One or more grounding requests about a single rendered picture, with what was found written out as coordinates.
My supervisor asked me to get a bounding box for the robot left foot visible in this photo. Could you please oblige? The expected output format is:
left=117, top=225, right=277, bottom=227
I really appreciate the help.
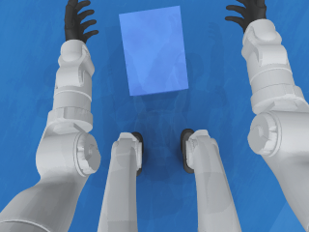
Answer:
left=131, top=131, right=144, bottom=177

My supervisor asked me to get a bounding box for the robot right foot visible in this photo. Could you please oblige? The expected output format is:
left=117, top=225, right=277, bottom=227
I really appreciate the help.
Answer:
left=180, top=129, right=194, bottom=174

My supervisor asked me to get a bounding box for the robot left hand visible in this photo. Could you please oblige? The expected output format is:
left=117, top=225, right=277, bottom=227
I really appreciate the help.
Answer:
left=64, top=0, right=98, bottom=43

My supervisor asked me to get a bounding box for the carton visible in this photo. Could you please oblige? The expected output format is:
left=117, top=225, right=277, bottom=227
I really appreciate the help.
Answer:
left=119, top=6, right=189, bottom=97

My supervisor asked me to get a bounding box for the robot foot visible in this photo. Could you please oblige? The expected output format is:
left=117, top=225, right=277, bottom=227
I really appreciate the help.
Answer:
left=180, top=129, right=194, bottom=174
left=131, top=131, right=144, bottom=177

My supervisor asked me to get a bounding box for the left robot upper arm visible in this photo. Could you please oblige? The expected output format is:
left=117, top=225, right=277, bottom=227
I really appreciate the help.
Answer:
left=0, top=131, right=101, bottom=232

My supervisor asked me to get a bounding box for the robot right hand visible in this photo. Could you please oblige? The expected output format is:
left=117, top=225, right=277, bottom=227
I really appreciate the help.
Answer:
left=225, top=0, right=267, bottom=34

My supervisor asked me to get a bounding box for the robot left forearm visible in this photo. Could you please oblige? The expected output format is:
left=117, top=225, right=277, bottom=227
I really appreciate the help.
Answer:
left=36, top=40, right=95, bottom=173

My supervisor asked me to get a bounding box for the robot right forearm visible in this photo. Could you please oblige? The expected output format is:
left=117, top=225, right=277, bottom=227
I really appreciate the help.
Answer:
left=241, top=18, right=309, bottom=115

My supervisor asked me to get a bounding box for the right robot upper arm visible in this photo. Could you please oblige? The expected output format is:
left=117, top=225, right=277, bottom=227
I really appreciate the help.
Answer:
left=247, top=110, right=309, bottom=232

